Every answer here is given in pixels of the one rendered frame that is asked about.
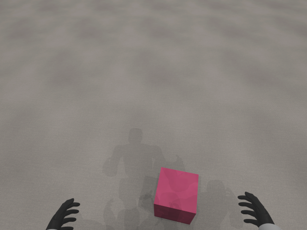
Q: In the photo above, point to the carton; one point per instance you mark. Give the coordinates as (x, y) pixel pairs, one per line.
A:
(176, 195)

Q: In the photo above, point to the right robot hand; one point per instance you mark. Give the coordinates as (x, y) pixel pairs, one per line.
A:
(260, 213)

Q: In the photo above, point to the left robot hand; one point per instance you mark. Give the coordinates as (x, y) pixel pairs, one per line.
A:
(59, 218)

